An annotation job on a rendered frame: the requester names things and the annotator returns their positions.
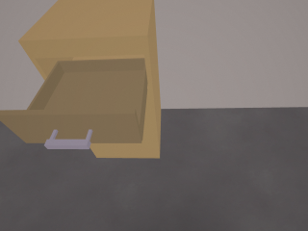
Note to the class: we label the drawer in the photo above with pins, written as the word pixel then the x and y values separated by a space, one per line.
pixel 107 96

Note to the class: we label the handle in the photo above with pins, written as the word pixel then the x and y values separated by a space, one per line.
pixel 54 143

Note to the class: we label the cabinet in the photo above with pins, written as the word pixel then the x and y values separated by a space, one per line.
pixel 80 30

